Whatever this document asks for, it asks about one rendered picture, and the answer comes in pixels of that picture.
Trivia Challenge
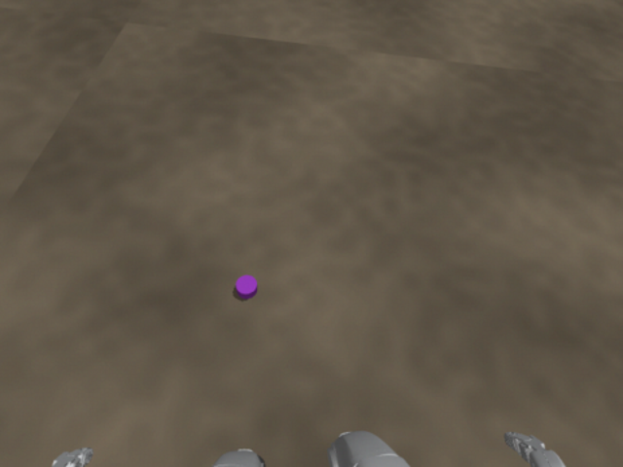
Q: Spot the left robot hand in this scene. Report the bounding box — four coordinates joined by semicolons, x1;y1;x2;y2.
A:
52;448;93;467

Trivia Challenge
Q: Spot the right robot hand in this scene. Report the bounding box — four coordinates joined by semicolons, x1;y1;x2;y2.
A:
504;432;566;467

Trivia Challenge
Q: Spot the tin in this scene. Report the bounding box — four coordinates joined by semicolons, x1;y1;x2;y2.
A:
236;275;257;299

